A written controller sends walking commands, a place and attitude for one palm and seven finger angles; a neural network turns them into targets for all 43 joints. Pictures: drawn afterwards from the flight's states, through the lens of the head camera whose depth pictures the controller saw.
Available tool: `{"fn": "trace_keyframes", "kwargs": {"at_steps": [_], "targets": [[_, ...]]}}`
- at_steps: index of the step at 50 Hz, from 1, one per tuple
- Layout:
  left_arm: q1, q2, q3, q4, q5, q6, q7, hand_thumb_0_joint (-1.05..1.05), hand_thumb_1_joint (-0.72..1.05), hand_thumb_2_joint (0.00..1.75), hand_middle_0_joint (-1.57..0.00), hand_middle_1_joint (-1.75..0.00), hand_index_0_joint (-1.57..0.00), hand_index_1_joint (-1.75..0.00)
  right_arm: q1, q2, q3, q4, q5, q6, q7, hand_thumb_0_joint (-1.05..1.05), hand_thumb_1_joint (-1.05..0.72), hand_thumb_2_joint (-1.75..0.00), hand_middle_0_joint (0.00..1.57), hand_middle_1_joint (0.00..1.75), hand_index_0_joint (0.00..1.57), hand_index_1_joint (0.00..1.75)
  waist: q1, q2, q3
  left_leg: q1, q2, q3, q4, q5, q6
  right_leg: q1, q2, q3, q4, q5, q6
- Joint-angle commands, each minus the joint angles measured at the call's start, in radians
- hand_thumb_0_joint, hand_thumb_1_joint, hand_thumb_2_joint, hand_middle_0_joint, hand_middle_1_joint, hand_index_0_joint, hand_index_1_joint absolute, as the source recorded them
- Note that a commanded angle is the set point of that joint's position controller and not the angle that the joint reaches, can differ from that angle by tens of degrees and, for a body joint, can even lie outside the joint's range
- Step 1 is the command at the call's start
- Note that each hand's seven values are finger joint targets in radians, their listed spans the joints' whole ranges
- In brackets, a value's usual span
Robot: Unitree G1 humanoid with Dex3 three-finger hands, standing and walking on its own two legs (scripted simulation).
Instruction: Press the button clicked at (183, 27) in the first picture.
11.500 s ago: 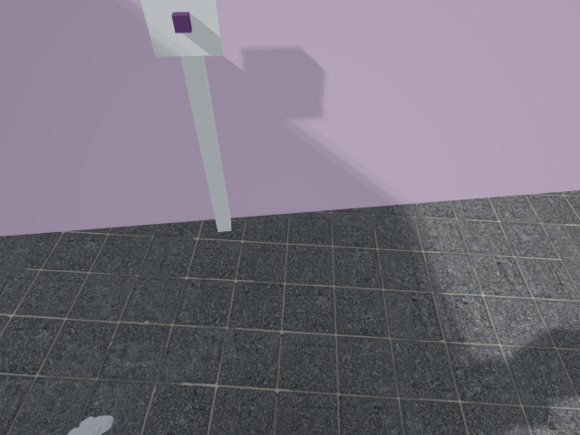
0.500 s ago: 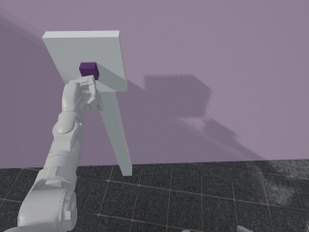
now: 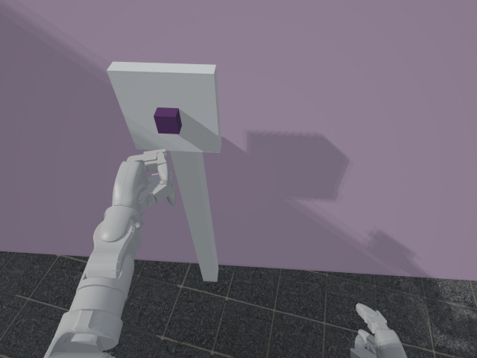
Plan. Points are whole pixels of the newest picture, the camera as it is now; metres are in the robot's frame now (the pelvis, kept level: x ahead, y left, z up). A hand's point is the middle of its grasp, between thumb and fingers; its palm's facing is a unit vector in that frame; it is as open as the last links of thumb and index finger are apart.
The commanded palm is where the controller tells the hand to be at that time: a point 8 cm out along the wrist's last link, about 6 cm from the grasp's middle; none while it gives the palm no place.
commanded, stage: draw the hand back to the body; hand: left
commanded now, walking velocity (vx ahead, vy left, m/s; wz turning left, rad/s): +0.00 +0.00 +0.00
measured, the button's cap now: (168, 119) +0.49 +0.16 +0.14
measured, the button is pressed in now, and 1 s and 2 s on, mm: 0 0 0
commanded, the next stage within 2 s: step back with the hand held close in 1.52 s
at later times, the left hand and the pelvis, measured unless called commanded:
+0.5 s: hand (132, 211) +0.29 +0.17 +0.14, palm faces +0.02 -1.00 -0.03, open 3.1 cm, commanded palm +0.26 +0.22 +0.14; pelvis +0.00 +0.00 +0.01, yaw +0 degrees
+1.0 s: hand (63, 245) +0.22 +0.22 +0.17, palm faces +0.35 -0.89 -0.30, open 3.1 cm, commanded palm +0.17 +0.27 +0.18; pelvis +0.00 +0.01 +0.02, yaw +0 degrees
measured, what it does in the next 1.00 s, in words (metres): stands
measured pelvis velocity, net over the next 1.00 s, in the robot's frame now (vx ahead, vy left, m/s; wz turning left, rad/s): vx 0.00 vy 0.01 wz -0.01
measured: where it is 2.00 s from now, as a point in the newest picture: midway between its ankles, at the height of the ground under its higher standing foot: outside the picture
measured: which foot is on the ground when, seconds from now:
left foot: down 0.00-1.00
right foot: down 0.00-1.00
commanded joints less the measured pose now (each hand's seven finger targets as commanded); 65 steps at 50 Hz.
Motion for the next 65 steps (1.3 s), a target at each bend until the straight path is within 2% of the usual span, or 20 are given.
{"fn": "trace_keyframes", "kwargs": {"at_steps": [1,4,7,10,12,14,15,19,20,27,28,29,30,31,34,35,39,55,62,65], "targets": [[-0.444,0.125,0.029,-0.222,-0.002,-0.071,0.007,0.0,0.9,0.9,-1.3,-1.5,-1.3,-1.5,-0.018,-0.116,-0.045,-0.114,-0.001,-0.043,-0.016,0.0,-0.9,-0.9,0.2,0.3,0.2,0.3,-0.035,-0.031,-0.281,0.026,-0.018,-0.001,-0.089,0.283,0.012,0.189,0.015,0.023,-0.051,0.3,-0.018],[-0.323,0.141,0.064,-0.252,-0.002,-0.074,0.004,0.0,0.9,0.9,-1.3,-1.5,-1.3,-1.5,-0.021,-0.112,-0.047,-0.129,-0.003,-0.049,-0.007,0.0,-0.9,-0.9,0.2,0.3,0.2,0.3,0.009,0.008,-0.337,0.047,-0.018,0.003,-0.092,0.355,0.005,0.238,0.014,0.021,-0.035,0.359,-0.026],[-0.223,0.13,0.065,-0.3,-0.013,-0.054,-0.005,0.0,0.9,0.9,-1.3,-1.5,-1.3,-1.5,-0.04,-0.108,-0.044,-0.149,0.001,-0.048,0.002,0.0,-0.9,-0.9,0.2,0.3,0.2,0.3,0.024,-0.03,-0.304,0.033,-0.012,0.008,-0.114,0.367,0.006,0.269,0.015,0.016,-0.043,0.376,-0.024],[-0.142,0.176,0.108,-0.378,-0.021,-0.025,-0.01,0.0,0.9,0.9,-1.3,-1.5,-1.3,-1.5,-0.058,-0.112,-0.045,-0.167,0.003,-0.046,0.001,0.0,-0.9,-0.9,0.2,0.3,0.2,0.3,0.037,-0.083,-0.291,0.021,-0.011,0.016,-0.133,0.353,0.013,0.315,0.015,0.021,-0.063,0.376,-0.02],[-0.082,0.165,0.11,-0.471,-0.031,-0.01,-0.016,0.0,0.9,0.9,-1.3,-1.5,-1.3,-1.5,-0.071,-0.102,-0.042,-0.178,0.005,-0.053,0.002,0.0,-0.9,-0.9,0.2,0.3,0.2,0.3,0.05,-0.027,-0.29,0.048,-0.012,0.021,-0.146,0.377,0.01,0.331,0.013,0.021,-0.067,0.4,-0.023],[-0.051,0.138,0.081,-0.525,-0.037,0.015,-0.026,0.0,0.9,0.9,-1.3,-1.5,-1.3,-1.5,-0.085,-0.099,-0.038,-0.181,0.008,-0.059,-0.001,0.0,-0.9,-0.9,0.2,0.3,0.2,0.3,0.038,-0.026,-0.242,0.051,-0.012,0.021,-0.156,0.345,0.011,0.311,0.015,0.018,-0.085,0.37,-0.02],[-0.042,0.151,0.091,-0.524,-0.042,0.026,-0.028,0.0,0.9,0.9,-1.3,-1.5,-1.3,-1.5,-0.086,-0.104,-0.04,-0.18,0.01,-0.061,-0.005,0.0,-0.9,-0.9,0.2,0.3,0.2,0.3,0.028,-0.073,-0.217,0.044,-0.01,0.019,-0.158,0.316,0.017,0.305,0.018,0.018,-0.099,0.339,-0.016],[0.007,0.146,0.082,-0.65,-0.053,0.067,-0.047,0.0,0.9,0.9,-1.3,-1.5,-1.3,-1.5,-0.103,-0.098,-0.035,-0.184,0.011,-0.082,-0.018,0.0,-0.9,-0.9,0.2,0.3,0.2,0.3,0.031,-0.005,-0.209,0.088,-0.015,0.012,-0.172,0.291,0.015,0.292,0.018,0.015,-0.117,0.298,-0.017],[0.026,0.158,0.085,-0.646,-0.056,0.077,-0.05,0.0,0.9,0.9,-1.3,-1.5,-1.3,-1.5,-0.102,-0.103,-0.034,-0.179,0.012,-0.085,-0.022,0.0,-0.9,-0.9,0.2,0.3,0.2,0.3,0.019,-0.049,-0.185,0.081,-0.012,0.008,-0.172,0.284,0.018,0.286,0.021,0.013,-0.126,0.282,-0.014],[0.126,0.185,0.124,-0.744,-0.089,0.15,-0.086,0.0,0.9,0.9,-1.3,-1.5,-1.3,-1.5,-0.126,-0.098,-0.019,-0.182,0.014,-0.106,-0.039,0.0,-0.9,-0.9,0.2,0.3,0.2,0.3,0.035,-0.013,-0.14,0.098,-0.017,-0.001,-0.194,0.232,0.015,0.277,0.02,0.009,-0.16,0.206,-0.013],[0.092,0.293,0.123,-0.866,0.037,0.085,0.037,0.0,0.9,0.9,-1.3,-1.5,-1.3,-1.5,-0.143,-0.09,-0.03,-0.172,-0.016,-0.114,-0.044,0.0,-0.9,-0.9,0.2,0.3,0.2,0.3,0.044,-0.004,-0.085,0.086,-0.012,0.004,-0.232,0.223,0.024,0.293,0.002,0.041,-0.211,0.164,-0.013],[0.199,0.214,0.095,-0.79,0.047,0.079,0.089,0.0,0.9,0.9,-1.3,-1.5,-1.3,-1.5,-0.142,-0.082,-0.025,-0.155,-0.025,-0.114,-0.045,0.0,-0.9,-0.9,0.2,0.3,0.2,0.3,0.036,-0.033,-0.035,0.082,-0.009,0.004,-0.245,0.191,0.024,0.28,0.002,0.032,-0.222,0.12,-0.011],[0.226,0.216,0.081,-0.803,0.061,0.069,0.118,0.0,0.9,0.9,-1.3,-1.5,-1.3,-1.5,-0.144,-0.089,-0.027,-0.145,-0.026,-0.109,-0.042,0.0,-0.9,-0.9,0.2,0.3,0.2,0.3,0.041,-0.067,-0.03,0.088,-0.004,0.0,-0.259,0.184,0.025,0.295,0.008,0.036,-0.244,0.099,-0.011],[0.252,0.185,0.058,-0.807,0.071,0.059,0.136,0.0,0.9,0.9,-1.3,-1.5,-1.3,-1.5,-0.143,-0.079,-0.022,-0.145,-0.027,-0.103,-0.039,0.0,-0.9,-0.9,0.2,0.3,0.2,0.3,0.033,-0.017,-0.024,0.11,-0.003,0.005,-0.269,0.189,0.024,0.302,0.003,0.038,-0.243,0.104,-0.012],[0.286,0.212,0.084,-0.862,0.097,0.032,0.177,0.0,0.9,0.9,-1.3,-1.5,-1.3,-1.5,-0.147,-0.075,-0.022,-0.139,-0.034,-0.092,-0.035,0.0,-0.9,-0.9,0.2,0.3,0.2,0.3,0.039,0.039,-0.051,0.155,-0.003,0.007,-0.294,0.219,0.019,0.343,0.003,0.036,-0.254,0.134,-0.017],[0.321,0.228,0.098,-0.861,0.098,0.027,0.185,0.0,0.9,0.9,-1.3,-1.5,-1.3,-1.5,-0.15,-0.08,-0.025,-0.134,-0.037,-0.089,-0.035,0.0,-0.9,-0.9,0.2,0.3,0.2,0.3,0.044,-0.012,-0.051,0.153,0.0,0.008,-0.297,0.222,0.022,0.359,0.006,0.039,-0.27,0.131,-0.014],[0.362,0.221,0.104,-0.921,0.118,0.004,0.205,0.0,0.9,0.9,-1.3,-1.5,-1.3,-1.5,-0.163,-0.072,-0.025,-0.133,-0.04,-0.083,-0.032,0.0,-0.9,-0.9,0.2,0.3,0.2,0.3,0.045,0.047,-0.051,0.183,-0.001,0.007,-0.321,0.245,0.017,0.384,0.006,0.034,-0.275,0.149,-0.018],[0.686,0.272,0.237,-1.063,0.126,-0.029,0.224,0.0,0.9,0.9,-1.3,-1.5,-1.3,-1.5,-0.159,-0.069,-0.05,-0.13,-0.044,-0.098,-0.016,0.0,-0.9,-0.9,0.2,0.3,0.2,0.3,0.073,-0.001,-0.004,0.181,0.009,0.006,-0.318,0.329,0.01,0.409,0.014,0.032,-0.277,0.212,-0.015],[0.757,0.293,0.288,-1.136,0.127,-0.043,0.233,0.0,0.9,0.9,-1.3,-1.5,-1.3,-1.5,-0.147,-0.064,-0.053,-0.133,-0.04,-0.12,-0.02,0.0,-0.9,-0.9,0.2,0.3,0.2,0.3,0.077,0.054,0.017,0.182,0.011,0.004,-0.312,0.313,0.004,0.388,0.014,0.036,-0.272,0.193,-0.016],[0.748,0.269,0.262,-1.104,0.13,-0.039,0.233,0.0,0.9,0.9,-1.3,-1.5,-1.3,-1.5,-0.141,-0.067,-0.055,-0.124,-0.042,-0.128,-0.023,0.0,-0.9,-0.9,0.2,0.3,0.2,0.3,0.067,0.006,0.045,0.18,0.012,0.007,-0.307,0.303,0.009,0.365,0.015,0.035,-0.284,0.184,-0.013]]}}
